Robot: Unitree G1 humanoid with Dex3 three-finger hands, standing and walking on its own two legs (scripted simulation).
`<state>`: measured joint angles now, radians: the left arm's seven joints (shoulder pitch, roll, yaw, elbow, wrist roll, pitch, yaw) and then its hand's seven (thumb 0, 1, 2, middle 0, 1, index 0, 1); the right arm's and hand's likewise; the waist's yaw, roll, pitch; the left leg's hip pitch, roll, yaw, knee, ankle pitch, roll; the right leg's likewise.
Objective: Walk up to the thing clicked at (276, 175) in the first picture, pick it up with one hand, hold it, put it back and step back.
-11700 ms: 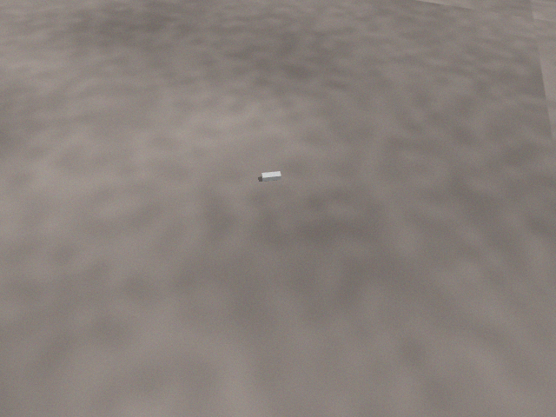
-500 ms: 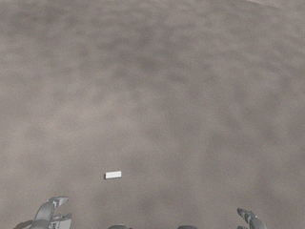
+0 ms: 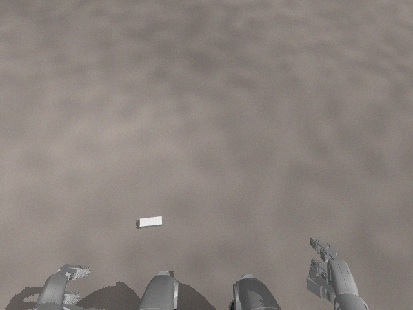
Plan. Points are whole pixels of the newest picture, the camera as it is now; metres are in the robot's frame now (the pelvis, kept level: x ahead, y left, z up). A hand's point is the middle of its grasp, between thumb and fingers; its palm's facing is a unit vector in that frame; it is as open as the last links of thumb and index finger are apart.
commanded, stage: rise first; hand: left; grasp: from above
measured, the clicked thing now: (151, 222) +0.44 +0.22 -0.68
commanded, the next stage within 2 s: none
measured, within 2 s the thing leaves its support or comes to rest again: neither
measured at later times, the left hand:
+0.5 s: hand (88, 298) +0.15 +0.28 -0.24, palm faces -0.36 -0.70 -0.61, open 12.7 cm
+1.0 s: hand (115, 249) +0.29 +0.29 -0.43, palm faces -0.49 -0.20 -0.85, open 12.7 cm
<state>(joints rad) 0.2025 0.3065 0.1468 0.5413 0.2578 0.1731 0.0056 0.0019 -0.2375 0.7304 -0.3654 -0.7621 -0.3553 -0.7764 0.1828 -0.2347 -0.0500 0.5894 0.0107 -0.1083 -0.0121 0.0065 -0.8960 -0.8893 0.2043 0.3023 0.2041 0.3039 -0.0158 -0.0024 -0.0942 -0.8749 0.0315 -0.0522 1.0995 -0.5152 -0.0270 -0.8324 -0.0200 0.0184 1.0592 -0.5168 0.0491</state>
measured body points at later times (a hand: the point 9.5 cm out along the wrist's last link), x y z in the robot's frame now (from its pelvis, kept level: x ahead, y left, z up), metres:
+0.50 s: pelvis -0.03 +0.00 -0.10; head +0.12 +0.02 +0.33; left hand +0.16 +0.31 -0.21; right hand +0.18 -0.25 -0.19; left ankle +0.01 +0.13 -0.66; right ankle +0.00 -0.15 -0.66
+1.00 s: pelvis -0.10 +0.00 -0.29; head +0.12 +0.02 +0.11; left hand +0.31 +0.30 -0.38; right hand +0.01 -0.29 -0.42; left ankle +0.00 +0.13 -0.66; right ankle -0.01 -0.15 -0.66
